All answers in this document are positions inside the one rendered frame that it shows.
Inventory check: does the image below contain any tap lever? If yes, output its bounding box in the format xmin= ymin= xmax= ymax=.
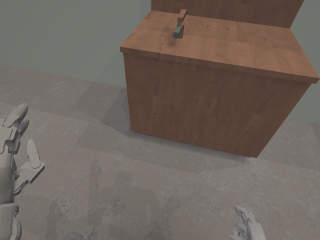
xmin=173 ymin=24 xmax=183 ymax=39

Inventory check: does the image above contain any robot left hand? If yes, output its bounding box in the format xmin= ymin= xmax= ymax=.
xmin=0 ymin=103 xmax=45 ymax=205

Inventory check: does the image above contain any robot left forearm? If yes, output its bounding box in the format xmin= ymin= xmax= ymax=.
xmin=0 ymin=203 xmax=22 ymax=240

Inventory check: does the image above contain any counter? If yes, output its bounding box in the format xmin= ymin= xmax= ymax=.
xmin=120 ymin=0 xmax=320 ymax=158

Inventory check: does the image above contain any robot right hand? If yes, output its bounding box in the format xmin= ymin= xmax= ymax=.
xmin=230 ymin=205 xmax=267 ymax=240

